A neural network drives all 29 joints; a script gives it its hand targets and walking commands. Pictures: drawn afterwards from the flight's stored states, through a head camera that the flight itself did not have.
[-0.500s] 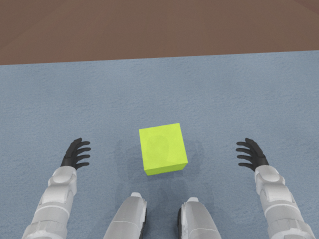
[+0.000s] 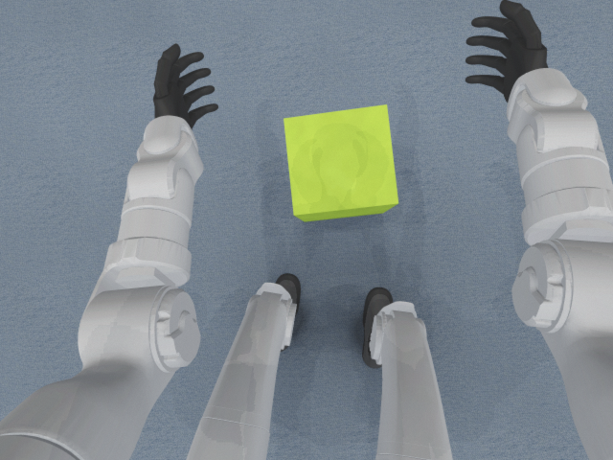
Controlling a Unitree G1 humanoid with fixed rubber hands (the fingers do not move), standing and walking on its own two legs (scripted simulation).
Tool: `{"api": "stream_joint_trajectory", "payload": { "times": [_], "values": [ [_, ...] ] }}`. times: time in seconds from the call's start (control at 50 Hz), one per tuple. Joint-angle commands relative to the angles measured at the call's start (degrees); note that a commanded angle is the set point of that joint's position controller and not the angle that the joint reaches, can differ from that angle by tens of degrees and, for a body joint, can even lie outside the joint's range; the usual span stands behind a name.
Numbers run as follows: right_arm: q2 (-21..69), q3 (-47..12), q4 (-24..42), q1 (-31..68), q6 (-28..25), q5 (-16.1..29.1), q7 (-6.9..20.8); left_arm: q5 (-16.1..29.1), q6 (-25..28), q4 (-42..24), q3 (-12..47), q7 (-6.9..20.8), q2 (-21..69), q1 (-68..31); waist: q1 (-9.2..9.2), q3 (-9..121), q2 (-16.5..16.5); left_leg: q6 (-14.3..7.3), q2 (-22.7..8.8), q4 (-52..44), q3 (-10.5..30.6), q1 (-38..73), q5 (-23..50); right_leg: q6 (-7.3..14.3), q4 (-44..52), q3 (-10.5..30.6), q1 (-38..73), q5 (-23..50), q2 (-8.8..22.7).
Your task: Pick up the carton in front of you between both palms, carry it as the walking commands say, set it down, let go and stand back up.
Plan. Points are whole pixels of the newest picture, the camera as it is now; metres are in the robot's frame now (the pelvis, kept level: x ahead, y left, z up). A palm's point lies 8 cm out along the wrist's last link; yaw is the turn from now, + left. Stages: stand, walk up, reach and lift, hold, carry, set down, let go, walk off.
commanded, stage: reach and lift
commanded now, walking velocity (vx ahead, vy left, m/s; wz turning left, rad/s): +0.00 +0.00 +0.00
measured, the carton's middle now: (339, 172) +0.50 +0.03 -0.52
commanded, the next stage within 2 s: none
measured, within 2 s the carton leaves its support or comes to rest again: leaves its support in 1.74 s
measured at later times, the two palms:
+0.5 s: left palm (227, 153) +0.47 +0.23 -0.28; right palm (453, 136) +0.54 -0.15 -0.29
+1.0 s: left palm (252, 170) +0.47 +0.22 -0.45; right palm (423, 158) +0.54 -0.14 -0.46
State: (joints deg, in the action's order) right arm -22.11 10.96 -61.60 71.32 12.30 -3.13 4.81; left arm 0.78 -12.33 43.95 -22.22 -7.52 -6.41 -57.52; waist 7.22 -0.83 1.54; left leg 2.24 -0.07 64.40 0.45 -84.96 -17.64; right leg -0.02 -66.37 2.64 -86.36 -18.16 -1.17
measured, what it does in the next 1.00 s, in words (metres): lowers itself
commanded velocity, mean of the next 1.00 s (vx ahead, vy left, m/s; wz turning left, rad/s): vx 0.00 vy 0.00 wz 0.00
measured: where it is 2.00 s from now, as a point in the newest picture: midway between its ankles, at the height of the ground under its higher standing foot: (327, 333)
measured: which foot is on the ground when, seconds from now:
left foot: down 0.00-1.00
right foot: down 0.00-1.00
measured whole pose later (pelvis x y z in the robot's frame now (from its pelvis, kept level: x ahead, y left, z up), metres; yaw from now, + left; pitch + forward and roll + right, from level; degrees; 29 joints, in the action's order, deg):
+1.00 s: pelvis -0.03 +0.00 -0.27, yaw +3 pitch +38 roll +4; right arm -27.8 -3.9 -69.4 87.1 3.1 11.8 -2.6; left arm 13.7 -1.8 61.8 -12.0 -9.6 -13.8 -77.9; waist 5.2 -20.8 -2.0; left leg 3.6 2.6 121.4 0.3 -129.7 -30.0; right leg -1.3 -124.2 3.8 -130.9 -31.4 -1.9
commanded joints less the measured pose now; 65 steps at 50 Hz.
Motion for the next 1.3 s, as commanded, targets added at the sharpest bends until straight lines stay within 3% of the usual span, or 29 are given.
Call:
{"api": "stream_joint_trajectory", "payload": {
  "times": [0.0, 0.12, 0.24, 0.32, 0.44, 0.56, 0.66, 0.74, 0.82, 0.9, 0.98, 1.1, 1.28],
  "values": [
    [-7.03, 2.27, 5.43, 15.59, -1.72, -2.28, -0.36, -1.7, 2.05, -7.88, -2.68, 0.0, -5.56, -10.5, 1.58, 58.89, 5.64, 2.47, 3.65, -5.7, -5.99, 22.85, 7.47, -0.7, 6.16, -1.84, 34.09, 6.65, -2.75],
    [-1.83, 4.0, 7.67, 13.13, -4.49, -4.38, -0.96, -4.22, 5.79, -8.5, -4.8, 2.13, -2.67, -6.88, 1.4, 58.66, 7.21, 2.42, 4.23, -2.66, -6.21, 12.49, 16.41, -0.85, 2.05, -0.9, 33.74, 19.51, -2.9],
    [1.92, 4.5, 6.82, 6.61, -6.96, -4.83, -2.62, -4.87, 9.32, -3.64, -5.75, 3.36, -2.08, -3.22, 0.52, 56.8, 6.51, 2.94, 4.2, 6.43, -5.58, -0.07, 19.34, -1.14, -7.02, 0.17, 21.97, 25.68, -2.45],
    [1.06, 2.78, 7.42, 6.12, -8.02, -3.28, -4.14, -2.96, 10.7, -1.42, -4.69, 3.0, -3.34, -3.88, -0.21, 58.21, 5.69, 3.31, 4.13, 14.02, -5.17, -5.41, 19.38, -1.23, -14.2, 0.14, 13.82, 24.22, -2.29],
    [-3.32, -3.57, 11.39, 11.46, -8.64, 3.04, -6.21, 3.32, 11.26, -2.38, 0.74, 0.87, -7.31, -7.65, -0.3, 67.55, 7.18, 3.08, 4.2, 25.4, -5.01, -6.24, 19.39, -1.49, -25.86, -0.95, 10.3, 21.39, -2.04],
    [-7.3, -7.72, 12.35, 18.71, -7.55, 8.47, -7.28, 8.08, 9.6, -3.94, 4.41, -1.18, -10.27, -14.57, 0.03, 70.26, 8.04, 2.92, 3.62, 33.48, -6.18, -8.04, 11.31, -1.6, -33.83, -2.09, 7.51, 11.09, -1.76],
    [-9.29, -9.3, 6.53, 24.53, -6.46, 10.61, -7.29, 9.71, 8.04, 0.14, 5.87, -2.12, -11.35, -21.55, 0.11, 61.61, 7.16, 2.78, 2.45, 37.89, -6.77, -11.35, 0.73, -1.38, -37.55, -2.56, -0.31, -1.67, -0.87],
    [-10.02, -10.47, 0.42, 27.5, -7.04, 11.67, -6.91, 9.86, 8.56, 5.75, 6.4, -2.2, -11.77, -25.7, 0.18, 54.27, 5.94, 2.41, 1.75, 41.23, -6.29, -12.85, -2.42, -1.22, -40.24, -1.99, -6.67, -6.33, 0.1],
    [-10.89, -11.58, -3.54, 30.11, -8.48, 12.73, -6.87, 10.05, 10.06, 10.32, 7.06, -2.03, -12.75, -29.13, -0.01, 50.0, 4.6, 2.35, 1.3, 44.72, -5.49, -13.27, -1.25, -0.95, -43.67, -1.3, -10.76, -5.99, 0.83],
    [-12.11, -13.22, -3.46, 32.8, -10.08, 14.54, -7.32, 11.66, 11.61, 11.72, 8.61, -2.16, -13.95, -32.07, -0.29, 52.18, 4.16, 2.18, 1.2, 48.11, -4.91, -11.11, 3.17, -0.84, -47.25, -1.02, -10.06, -2.08, 1.2],
    [-11.54, -15.57, -0.07, 34.84, -11.05, 15.64, -7.7, 14.56, 12.51, 12.02, 10.62, -2.16, -12.15, -32.12, -0.41, 53.01, 5.73, 1.87, 1.84, 49.98, -4.57, -11.26, 7.43, -0.75, -49.45, -1.29, -8.73, 2.11, 1.08],
    [-9.67, -16.02, 0.17, 30.93, -10.97, 15.27, -8.08, 15.33, 12.84, 12.07, 11.2, -2.47, -11.37, -28.03, -0.96, 55.69, 7.12, 1.95, 2.62, 51.06, -5.1, -11.69, 10.12, -1.08, -50.81, -1.6, -4.33, 6.72, 0.65],
    [-7.41, -14.08, -3.58, 29.0, -11.08, 13.67, -8.13, 12.73, 13.25, 13.5, 9.91, -2.35, -10.53, -28.4, -0.93, 47.63, 4.49, 2.29, 2.72, 50.29, -5.11, -15.6, 5.4, -0.91, -49.05, -0.82, -10.81, 1.22, 0.54]
  ]
}}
